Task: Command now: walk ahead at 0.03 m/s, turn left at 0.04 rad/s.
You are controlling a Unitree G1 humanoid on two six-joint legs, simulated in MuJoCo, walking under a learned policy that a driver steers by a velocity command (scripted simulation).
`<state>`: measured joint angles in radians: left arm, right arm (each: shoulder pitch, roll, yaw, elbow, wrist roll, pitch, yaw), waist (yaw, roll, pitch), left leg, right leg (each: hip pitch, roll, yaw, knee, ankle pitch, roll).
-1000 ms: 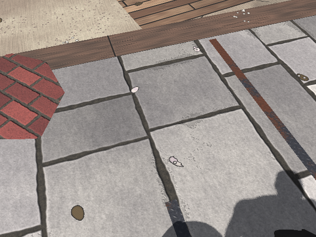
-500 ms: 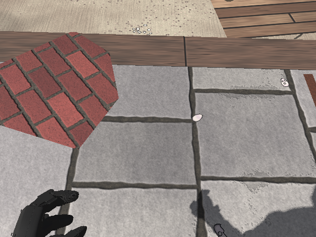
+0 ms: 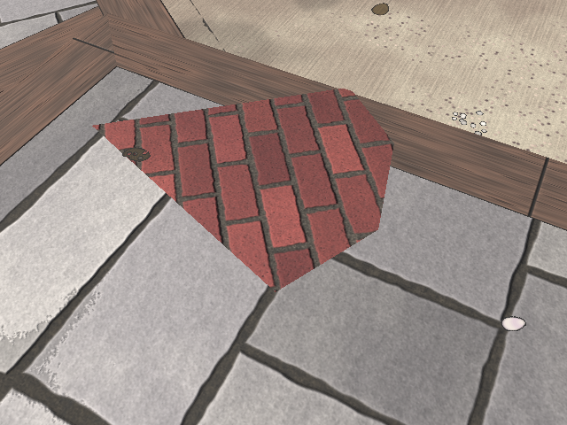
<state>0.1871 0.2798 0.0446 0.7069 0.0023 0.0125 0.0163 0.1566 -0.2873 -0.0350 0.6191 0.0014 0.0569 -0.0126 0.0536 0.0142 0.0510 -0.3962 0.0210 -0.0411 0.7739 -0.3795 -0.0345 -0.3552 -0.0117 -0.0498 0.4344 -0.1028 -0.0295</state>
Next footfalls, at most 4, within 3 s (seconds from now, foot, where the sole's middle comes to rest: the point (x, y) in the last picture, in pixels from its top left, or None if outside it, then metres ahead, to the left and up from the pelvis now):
0.04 left None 0.04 0.13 -0.77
0.46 right None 0.01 -0.13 -0.77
0.96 left None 0.14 0.05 -0.77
1.38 right None -0.10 -0.13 -0.77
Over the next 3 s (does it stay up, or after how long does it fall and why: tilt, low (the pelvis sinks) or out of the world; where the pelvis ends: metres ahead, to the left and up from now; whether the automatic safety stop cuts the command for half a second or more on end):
stays up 0.31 -0.42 -0.01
